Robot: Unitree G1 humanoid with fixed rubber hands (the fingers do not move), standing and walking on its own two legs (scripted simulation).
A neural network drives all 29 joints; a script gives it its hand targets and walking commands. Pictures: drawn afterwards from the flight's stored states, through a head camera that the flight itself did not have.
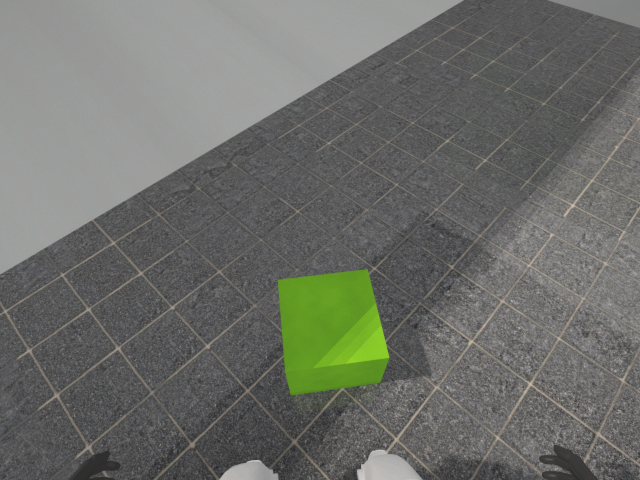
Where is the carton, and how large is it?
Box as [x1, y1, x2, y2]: [278, 269, 388, 394]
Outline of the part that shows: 367,269 278,280 285,373 291,394 375,383 380,381 388,360 388,354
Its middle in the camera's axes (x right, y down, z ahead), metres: +0.03 +0.27 +1.17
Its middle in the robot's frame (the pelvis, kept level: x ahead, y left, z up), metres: +0.57 +0.00 -0.63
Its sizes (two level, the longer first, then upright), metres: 0.275 0.271 0.210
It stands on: the floor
